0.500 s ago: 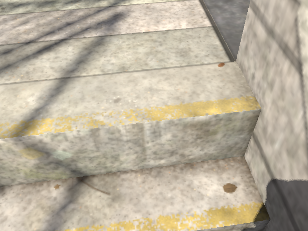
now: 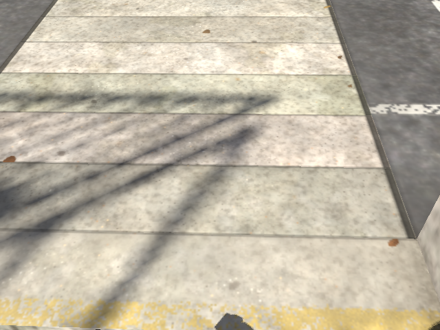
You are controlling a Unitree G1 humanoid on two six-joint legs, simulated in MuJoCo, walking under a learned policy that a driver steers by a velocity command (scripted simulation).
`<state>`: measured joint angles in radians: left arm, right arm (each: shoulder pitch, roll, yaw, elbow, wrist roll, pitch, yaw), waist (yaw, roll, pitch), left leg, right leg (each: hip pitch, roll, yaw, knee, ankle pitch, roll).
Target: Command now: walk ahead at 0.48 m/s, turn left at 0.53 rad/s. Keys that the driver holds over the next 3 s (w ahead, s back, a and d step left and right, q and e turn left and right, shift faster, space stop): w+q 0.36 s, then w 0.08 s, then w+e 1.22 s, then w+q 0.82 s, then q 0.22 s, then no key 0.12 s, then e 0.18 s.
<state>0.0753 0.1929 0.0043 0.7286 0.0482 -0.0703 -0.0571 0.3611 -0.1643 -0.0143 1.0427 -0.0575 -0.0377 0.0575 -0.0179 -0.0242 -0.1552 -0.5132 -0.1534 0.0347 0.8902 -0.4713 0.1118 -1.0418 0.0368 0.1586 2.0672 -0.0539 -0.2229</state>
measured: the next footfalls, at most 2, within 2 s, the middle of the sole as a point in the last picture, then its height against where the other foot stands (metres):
right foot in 0.26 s outside the picture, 0.20 m higher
left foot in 0.72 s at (81, 299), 0.23 m higher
